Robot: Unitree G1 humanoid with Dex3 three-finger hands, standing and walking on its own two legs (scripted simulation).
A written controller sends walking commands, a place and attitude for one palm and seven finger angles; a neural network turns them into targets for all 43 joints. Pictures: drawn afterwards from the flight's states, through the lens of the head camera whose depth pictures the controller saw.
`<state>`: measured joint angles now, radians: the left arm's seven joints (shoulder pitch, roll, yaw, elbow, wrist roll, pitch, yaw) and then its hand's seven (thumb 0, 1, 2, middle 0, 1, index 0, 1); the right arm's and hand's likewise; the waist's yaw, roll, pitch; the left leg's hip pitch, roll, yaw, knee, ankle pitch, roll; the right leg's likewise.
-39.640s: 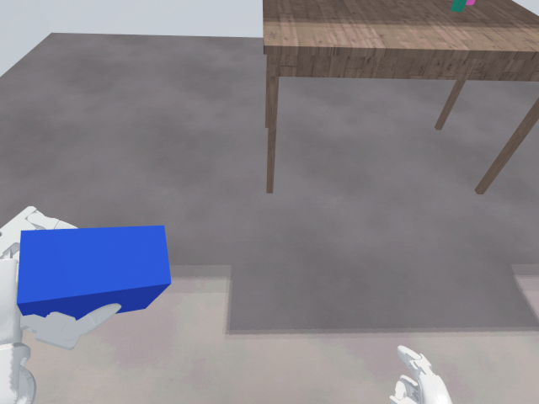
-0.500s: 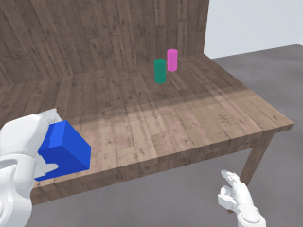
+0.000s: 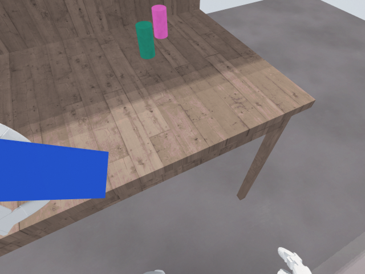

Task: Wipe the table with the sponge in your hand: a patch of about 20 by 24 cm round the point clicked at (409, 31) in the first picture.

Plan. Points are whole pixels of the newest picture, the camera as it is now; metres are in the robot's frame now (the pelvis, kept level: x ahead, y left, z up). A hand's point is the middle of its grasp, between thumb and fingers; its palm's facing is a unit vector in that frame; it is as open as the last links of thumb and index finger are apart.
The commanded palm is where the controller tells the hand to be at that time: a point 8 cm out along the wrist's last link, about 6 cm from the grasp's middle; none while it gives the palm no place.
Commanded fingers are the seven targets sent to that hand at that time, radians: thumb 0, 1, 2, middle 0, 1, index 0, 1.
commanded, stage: step back with the hand held close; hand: left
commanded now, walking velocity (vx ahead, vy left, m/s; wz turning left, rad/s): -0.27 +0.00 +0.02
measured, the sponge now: (59, 175) +0.24 +0.19 +0.17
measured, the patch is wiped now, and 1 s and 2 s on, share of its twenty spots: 1.00 1.00 1.00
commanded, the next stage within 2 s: stop stepping back and stand still in 0.58 s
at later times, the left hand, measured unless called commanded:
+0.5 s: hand out of the picture +0.11 +0.24 +0.21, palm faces +0.38 -0.85 -0.36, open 10.3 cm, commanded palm +0.03 +0.30 +0.24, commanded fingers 0.00 0.10 1.30 -1.20 -1.60 -1.20 -1.60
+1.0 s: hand out of the picture -0.04 +0.21 +0.21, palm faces +0.36 -0.83 -0.42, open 10.3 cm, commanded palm -0.10 +0.26 +0.24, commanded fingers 0.00 0.10 1.30 -1.20 -1.60 -1.20 -1.60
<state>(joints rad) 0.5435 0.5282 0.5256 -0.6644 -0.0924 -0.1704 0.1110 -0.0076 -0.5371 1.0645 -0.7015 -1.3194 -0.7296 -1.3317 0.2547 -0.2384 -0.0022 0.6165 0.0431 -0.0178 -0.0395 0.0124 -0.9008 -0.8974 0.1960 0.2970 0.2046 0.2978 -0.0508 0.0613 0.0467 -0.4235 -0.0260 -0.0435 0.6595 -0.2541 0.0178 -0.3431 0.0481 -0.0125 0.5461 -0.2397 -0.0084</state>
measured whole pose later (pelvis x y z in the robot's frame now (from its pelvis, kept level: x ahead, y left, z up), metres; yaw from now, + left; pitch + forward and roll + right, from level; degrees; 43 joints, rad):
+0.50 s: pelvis -0.11 +0.01 -0.01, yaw +3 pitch +3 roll -1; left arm 0.36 0.45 0.42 -0.69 -0.07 -0.18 0.10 -0.01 -0.55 1.07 -0.71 -1.32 -0.73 -1.33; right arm 0.17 -0.22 0.03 0.52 0.03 -0.06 -0.05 0.01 -0.90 -0.90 0.20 0.30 0.21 0.30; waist -0.05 -0.06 0.01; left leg -0.38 0.05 -0.03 0.78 -0.39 0.00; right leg -0.48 -0.02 -0.03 0.68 -0.24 0.01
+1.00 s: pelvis -0.25 -0.02 -0.01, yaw +1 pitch +0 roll +0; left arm 0.45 0.45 0.44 -0.62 -0.07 -0.13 0.09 -0.01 -0.55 1.07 -0.71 -1.32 -0.74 -1.33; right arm 0.24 -0.22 -0.01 0.65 0.04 -0.05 -0.03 0.01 -0.90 -0.90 0.20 0.30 0.21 0.30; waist -0.06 -0.02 -0.05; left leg -0.47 0.02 0.01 1.17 -0.38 0.02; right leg -0.44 0.02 -0.03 0.63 -0.20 -0.03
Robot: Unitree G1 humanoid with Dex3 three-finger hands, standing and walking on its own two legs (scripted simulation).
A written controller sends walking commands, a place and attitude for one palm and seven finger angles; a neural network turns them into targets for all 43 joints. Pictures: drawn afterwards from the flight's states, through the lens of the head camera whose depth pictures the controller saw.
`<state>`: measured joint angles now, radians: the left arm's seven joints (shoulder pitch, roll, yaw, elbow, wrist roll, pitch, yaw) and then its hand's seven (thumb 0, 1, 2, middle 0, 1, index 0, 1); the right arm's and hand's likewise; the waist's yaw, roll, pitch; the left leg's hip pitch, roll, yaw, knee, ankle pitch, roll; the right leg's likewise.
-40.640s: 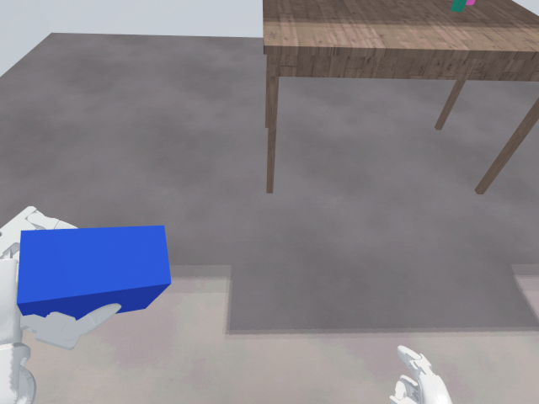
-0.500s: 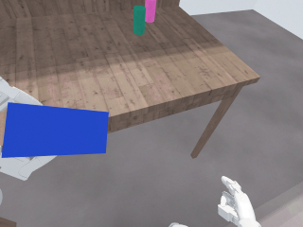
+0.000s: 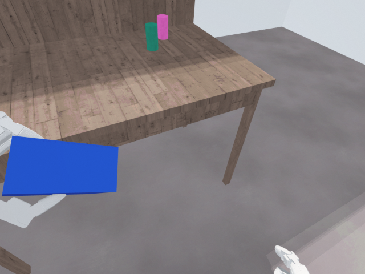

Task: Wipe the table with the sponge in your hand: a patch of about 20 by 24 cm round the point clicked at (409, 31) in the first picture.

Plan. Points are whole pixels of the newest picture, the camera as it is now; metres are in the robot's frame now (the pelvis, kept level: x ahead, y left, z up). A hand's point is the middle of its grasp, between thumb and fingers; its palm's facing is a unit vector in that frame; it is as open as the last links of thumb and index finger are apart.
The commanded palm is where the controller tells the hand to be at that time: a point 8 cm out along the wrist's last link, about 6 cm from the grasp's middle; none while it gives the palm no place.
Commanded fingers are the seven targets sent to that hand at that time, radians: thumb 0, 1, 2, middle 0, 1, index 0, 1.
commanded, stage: stop stepping back and stand still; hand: left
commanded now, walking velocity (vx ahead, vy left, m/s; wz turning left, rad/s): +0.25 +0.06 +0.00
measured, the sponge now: (74, 172) +0.24 +0.18 +0.19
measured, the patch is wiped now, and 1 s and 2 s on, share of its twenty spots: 1.00 1.00 1.00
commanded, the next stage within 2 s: stand and wait in 1.68 s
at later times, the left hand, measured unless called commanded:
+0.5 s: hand (26, 217) +0.15 +0.20 +0.22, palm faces +0.39 -0.84 -0.37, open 10.3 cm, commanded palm +0.09 +0.25 +0.25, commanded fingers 0.00 0.10 1.30 -1.20 -1.60 -1.20 -1.60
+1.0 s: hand (19, 189) +0.18 +0.22 +0.23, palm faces +0.41 -0.82 -0.40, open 10.3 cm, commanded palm +0.13 +0.27 +0.25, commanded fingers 0.00 0.10 1.30 -1.20 -1.60 -1.20 -1.60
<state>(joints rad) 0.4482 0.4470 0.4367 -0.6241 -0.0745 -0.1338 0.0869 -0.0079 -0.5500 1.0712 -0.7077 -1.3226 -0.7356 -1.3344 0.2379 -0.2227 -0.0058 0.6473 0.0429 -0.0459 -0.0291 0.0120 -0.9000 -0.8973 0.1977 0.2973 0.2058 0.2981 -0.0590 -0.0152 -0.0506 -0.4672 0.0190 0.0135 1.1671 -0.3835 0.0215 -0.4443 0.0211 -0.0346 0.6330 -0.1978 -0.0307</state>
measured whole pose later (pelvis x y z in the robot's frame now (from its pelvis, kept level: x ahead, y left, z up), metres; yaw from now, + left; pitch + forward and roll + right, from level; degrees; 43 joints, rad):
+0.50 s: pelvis -0.06 -0.03 +0.01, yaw +2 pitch -1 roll +0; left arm 0.44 0.38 0.38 -0.60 -0.07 -0.14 0.10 -0.01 -0.55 1.07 -0.71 -1.33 -0.73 -1.34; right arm 0.24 -0.20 0.02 0.67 0.02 -0.04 -0.04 0.01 -0.90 -0.90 0.20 0.30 0.21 0.30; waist -0.03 0.00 -0.02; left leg -0.42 0.03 0.02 0.95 -0.41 0.05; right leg -0.36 0.00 -0.05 0.62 -0.25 -0.04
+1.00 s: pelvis -0.02 -0.01 +0.02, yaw +1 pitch +0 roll +0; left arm 0.47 0.41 0.39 -0.67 -0.06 -0.17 0.15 -0.01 -0.55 1.07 -0.71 -1.32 -0.74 -1.34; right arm 0.18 -0.21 0.01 0.61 0.01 -0.08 -0.06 0.01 -0.90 -0.90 0.20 0.30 0.21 0.30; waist 0.00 -0.01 0.03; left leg -0.25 0.03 0.00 0.54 -0.28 -0.02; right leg -0.26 0.02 -0.03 0.52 -0.25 -0.03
